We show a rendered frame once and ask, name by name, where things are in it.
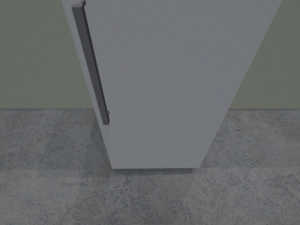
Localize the handle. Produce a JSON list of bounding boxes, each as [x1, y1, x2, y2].
[[71, 0, 110, 126]]

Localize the fridge door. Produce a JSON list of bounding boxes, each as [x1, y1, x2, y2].
[[62, 0, 282, 169]]

